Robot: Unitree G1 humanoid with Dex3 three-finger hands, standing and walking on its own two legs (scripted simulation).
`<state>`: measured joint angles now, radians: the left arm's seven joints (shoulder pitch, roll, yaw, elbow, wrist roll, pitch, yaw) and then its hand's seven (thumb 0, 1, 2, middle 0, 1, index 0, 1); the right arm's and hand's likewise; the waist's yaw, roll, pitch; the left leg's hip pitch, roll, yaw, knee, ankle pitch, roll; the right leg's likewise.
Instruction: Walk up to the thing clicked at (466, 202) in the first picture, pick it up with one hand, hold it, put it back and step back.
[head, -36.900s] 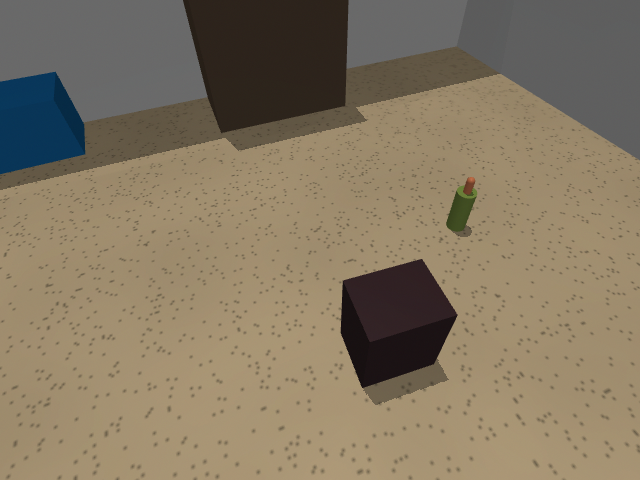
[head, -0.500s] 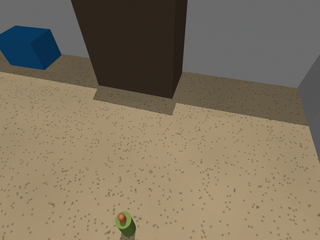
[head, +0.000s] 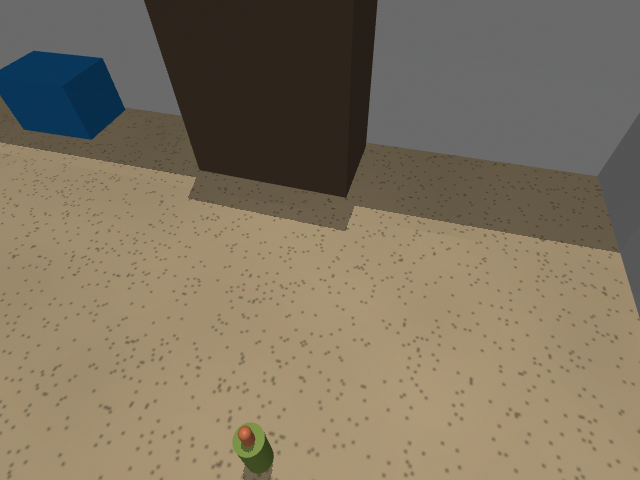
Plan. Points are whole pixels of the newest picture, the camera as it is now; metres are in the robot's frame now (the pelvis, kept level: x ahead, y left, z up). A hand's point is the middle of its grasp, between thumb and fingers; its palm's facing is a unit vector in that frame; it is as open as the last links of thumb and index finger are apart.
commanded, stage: stand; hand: left
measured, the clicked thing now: (252, 445) +0.31 +0.22 -0.65
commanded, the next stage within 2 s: go down in 0.58 s
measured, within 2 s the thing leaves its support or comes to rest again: neither
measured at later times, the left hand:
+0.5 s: hand out of the picture +0.08 +0.25 -0.16, palm faces -0.02 -0.94 -0.34, open 7.4 cm
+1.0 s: hand (162, 474) +0.17 +0.26 -0.17, palm faces +0.05 -0.94 -0.34, open 12.9 cm
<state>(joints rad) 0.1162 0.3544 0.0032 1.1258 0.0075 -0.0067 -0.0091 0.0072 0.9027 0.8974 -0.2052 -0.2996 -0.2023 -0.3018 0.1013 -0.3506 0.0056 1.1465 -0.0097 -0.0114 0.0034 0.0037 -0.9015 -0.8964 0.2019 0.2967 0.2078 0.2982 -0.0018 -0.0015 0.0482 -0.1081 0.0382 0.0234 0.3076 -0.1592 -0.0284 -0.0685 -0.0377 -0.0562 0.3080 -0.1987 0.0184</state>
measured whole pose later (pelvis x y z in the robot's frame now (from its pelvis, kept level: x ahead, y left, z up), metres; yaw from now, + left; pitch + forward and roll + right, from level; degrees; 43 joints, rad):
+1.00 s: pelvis +0.00 +0.00 -0.02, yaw -1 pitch +7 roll +0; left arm -0.03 0.35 0.21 1.00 0.08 0.04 -0.03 0.01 0.28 0.32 -0.07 -0.06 -0.07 -0.06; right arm 0.24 -0.24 -0.02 0.76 0.03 -0.04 -0.02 0.01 -0.94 -0.91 0.20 0.30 0.21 0.30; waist -0.03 -0.02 0.00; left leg -0.44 0.05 0.02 0.61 -0.28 -0.02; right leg -0.40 -0.04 -0.05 0.60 -0.32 0.01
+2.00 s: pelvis -0.04 +0.01 -0.17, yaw -1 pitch +25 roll -4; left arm 0.10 0.48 0.47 0.61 -0.09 -0.12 -0.30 -0.01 -0.59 0.01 -0.09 -0.06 -0.09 -0.06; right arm 0.17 -0.27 -0.01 0.58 -0.01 -0.22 -0.07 0.01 -0.91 -0.90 0.20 0.30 0.21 0.30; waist -0.02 -0.03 -0.15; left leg -1.33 0.06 -0.05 1.49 -0.59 -0.01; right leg -1.25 -0.05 -0.06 1.45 -0.63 0.03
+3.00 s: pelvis -0.08 +0.01 -0.31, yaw -5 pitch +33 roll -7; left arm -0.25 0.73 0.76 0.89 -0.21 -0.31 -0.66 -0.01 -0.60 0.05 -0.07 -0.03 -0.05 -0.05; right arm 0.06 -0.32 0.06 0.68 -0.03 -0.22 -0.10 0.01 -0.91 -0.90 0.20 0.30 0.21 0.30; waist -0.01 -0.03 -0.15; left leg -1.89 0.07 -0.12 1.97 -0.66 -0.03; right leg -1.79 -0.02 -0.08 1.92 -0.70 0.01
